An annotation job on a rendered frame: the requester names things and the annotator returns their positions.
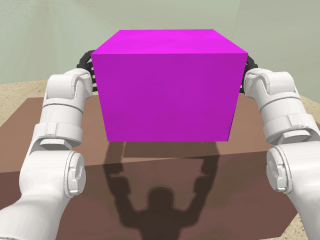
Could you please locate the robot right upper arm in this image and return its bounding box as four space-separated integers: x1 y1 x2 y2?
266 140 320 240

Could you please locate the robot left hand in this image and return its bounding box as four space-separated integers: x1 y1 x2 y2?
76 50 98 92

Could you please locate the robot left upper arm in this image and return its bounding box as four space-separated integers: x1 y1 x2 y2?
0 150 86 240

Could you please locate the robot right hand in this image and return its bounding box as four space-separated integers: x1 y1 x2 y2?
239 55 258 94

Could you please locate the robot right forearm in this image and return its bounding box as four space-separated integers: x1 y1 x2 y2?
243 68 320 145

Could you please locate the robot left forearm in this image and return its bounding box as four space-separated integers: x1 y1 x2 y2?
19 68 93 194

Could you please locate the pedestal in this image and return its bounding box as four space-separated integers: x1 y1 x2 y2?
0 93 320 240

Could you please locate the carton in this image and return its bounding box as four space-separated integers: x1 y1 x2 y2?
90 29 248 142

